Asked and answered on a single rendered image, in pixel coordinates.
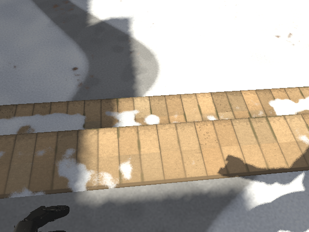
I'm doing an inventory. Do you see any robot left hand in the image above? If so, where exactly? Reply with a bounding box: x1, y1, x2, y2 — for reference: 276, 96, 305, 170
14, 205, 70, 232

